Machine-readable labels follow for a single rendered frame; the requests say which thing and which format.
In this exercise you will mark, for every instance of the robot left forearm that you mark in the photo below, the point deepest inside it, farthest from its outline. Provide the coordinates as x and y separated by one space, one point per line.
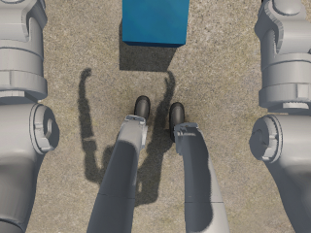
22 52

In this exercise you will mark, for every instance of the carton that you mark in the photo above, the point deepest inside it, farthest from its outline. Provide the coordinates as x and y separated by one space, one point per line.
155 23

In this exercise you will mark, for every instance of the right robot upper arm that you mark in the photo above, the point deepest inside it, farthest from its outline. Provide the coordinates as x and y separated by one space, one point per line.
283 143

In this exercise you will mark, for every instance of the robot left thigh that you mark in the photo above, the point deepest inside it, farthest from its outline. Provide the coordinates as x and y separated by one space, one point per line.
113 208

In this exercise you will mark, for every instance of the robot left foot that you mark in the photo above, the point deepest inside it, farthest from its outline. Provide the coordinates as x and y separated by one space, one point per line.
142 107

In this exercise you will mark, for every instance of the left robot upper arm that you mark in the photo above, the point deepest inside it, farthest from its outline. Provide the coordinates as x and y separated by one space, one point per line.
27 132

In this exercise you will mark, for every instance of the robot right forearm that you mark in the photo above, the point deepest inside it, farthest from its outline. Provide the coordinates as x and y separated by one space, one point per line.
285 57

